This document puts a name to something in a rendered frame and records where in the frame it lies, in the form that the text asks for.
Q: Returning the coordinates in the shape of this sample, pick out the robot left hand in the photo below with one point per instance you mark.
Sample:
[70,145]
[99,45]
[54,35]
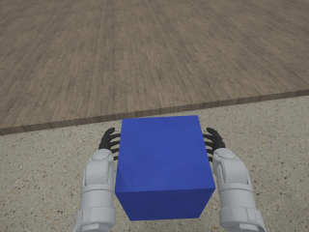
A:
[106,144]

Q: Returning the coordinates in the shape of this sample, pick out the robot right forearm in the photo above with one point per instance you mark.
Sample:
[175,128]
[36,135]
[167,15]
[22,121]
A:
[238,207]

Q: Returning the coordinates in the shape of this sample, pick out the robot right hand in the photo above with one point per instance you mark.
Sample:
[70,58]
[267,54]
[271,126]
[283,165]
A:
[216,143]

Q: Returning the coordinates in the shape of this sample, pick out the robot left forearm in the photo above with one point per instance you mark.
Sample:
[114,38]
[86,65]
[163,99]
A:
[96,207]

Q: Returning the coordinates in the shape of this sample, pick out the carton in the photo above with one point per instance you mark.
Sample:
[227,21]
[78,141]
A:
[163,168]

